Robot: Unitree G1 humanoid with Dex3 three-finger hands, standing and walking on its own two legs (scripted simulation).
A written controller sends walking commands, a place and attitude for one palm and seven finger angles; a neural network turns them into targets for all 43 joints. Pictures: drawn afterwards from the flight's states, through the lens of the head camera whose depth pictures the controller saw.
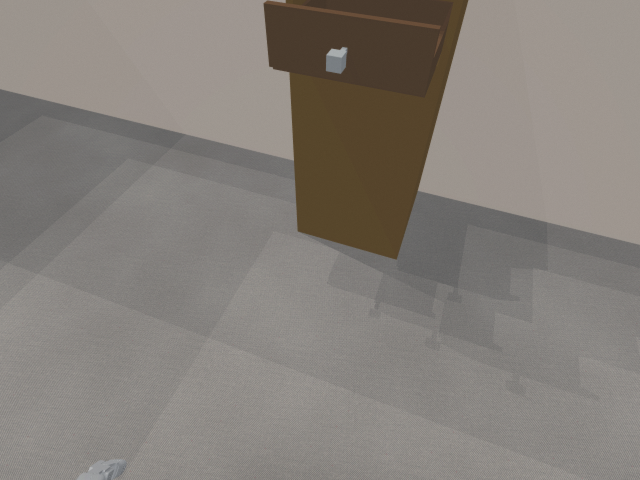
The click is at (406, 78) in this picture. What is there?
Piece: drawer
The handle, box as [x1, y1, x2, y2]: [326, 47, 347, 73]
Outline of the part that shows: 347,48 342,47 339,50 331,49 326,55 326,70 339,73 345,67 345,56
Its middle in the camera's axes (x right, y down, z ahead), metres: +0.04 -0.39 +0.84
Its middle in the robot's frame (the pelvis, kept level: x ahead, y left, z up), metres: +0.91 +0.01 +0.10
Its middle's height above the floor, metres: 0.87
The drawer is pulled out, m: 0.17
